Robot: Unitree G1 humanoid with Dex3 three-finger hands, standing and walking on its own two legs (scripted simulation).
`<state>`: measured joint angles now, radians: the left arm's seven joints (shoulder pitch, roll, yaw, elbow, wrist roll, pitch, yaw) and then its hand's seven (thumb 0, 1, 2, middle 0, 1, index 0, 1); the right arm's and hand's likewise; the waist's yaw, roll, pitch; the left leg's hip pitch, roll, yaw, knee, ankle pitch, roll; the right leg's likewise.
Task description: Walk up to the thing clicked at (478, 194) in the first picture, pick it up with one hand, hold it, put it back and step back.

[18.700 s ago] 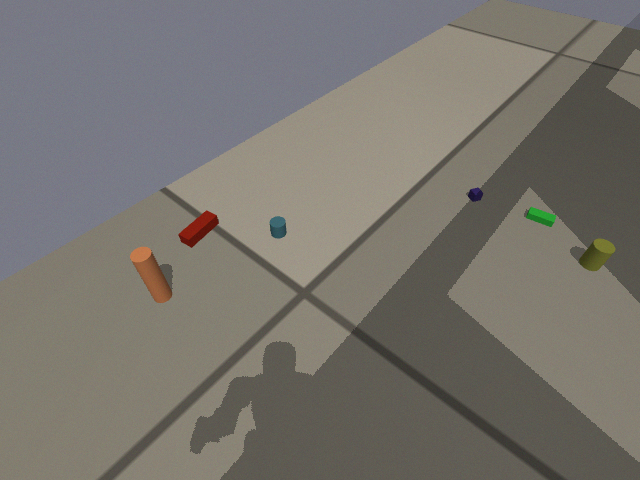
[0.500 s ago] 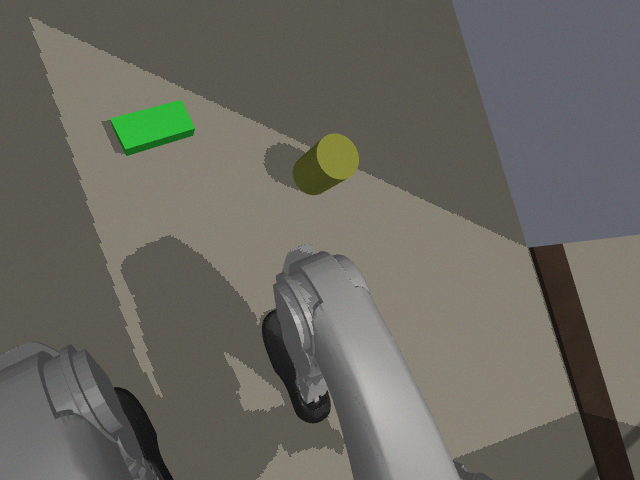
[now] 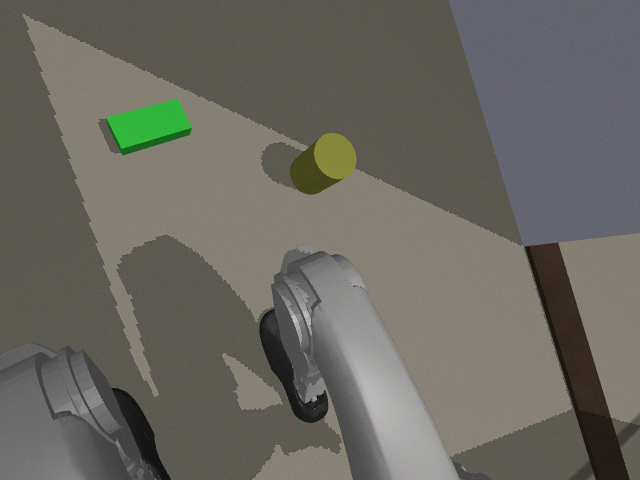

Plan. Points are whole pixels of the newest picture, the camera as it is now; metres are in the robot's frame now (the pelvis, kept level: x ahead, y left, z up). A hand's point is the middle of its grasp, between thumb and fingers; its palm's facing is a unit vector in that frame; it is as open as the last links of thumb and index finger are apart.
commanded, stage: rise first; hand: left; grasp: from above
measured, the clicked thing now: out of the picture +0.50 +0.32 -0.32
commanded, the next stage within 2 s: approach in 0.18 s
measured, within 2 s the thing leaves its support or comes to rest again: neither
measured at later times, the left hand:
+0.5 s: hand out of the picture +0.47 +0.33 -0.21, palm faces -0.16 -0.39 -0.91, open 14.0 cm
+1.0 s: hand out of the picture +0.47 +0.31 -0.21, palm faces -0.20 -0.39 -0.90, open 14.0 cm
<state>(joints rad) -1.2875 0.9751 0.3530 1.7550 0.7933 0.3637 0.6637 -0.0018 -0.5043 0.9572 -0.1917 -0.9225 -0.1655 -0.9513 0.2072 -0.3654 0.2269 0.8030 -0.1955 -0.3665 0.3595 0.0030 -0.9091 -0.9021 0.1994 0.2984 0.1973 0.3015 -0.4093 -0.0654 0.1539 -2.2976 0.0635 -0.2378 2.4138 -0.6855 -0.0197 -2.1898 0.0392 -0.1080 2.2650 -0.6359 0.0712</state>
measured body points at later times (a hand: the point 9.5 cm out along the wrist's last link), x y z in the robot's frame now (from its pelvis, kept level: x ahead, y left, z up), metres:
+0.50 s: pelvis +0.00 +0.00 +0.00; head +0.28 +0.09 +0.33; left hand +0.47 +0.35 -0.16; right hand -0.02 -0.25 -0.05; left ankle +0.07 +0.14 -0.30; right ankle +0.12 -0.13 -0.30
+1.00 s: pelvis +0.00 -0.01 +0.00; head +0.29 +0.06 +0.33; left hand +0.48 +0.32 -0.16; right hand -0.05 -0.24 -0.05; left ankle +0.07 +0.14 -0.30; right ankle +0.12 -0.13 -0.30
